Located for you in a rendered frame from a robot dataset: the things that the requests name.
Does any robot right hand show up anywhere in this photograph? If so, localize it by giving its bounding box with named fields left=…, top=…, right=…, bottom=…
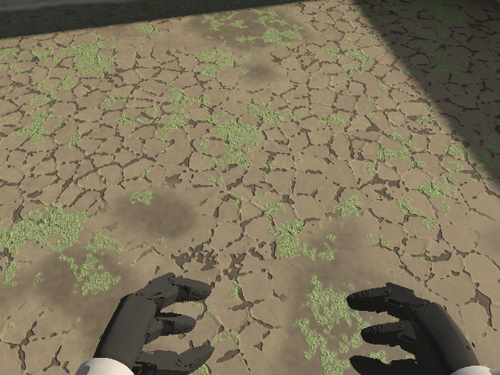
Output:
left=346, top=282, right=480, bottom=375

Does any robot left forearm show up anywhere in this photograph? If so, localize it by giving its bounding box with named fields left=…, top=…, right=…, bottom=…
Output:
left=75, top=358, right=134, bottom=375

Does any robot left hand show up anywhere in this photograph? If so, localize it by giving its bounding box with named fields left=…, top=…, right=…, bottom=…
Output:
left=93, top=272, right=215, bottom=375

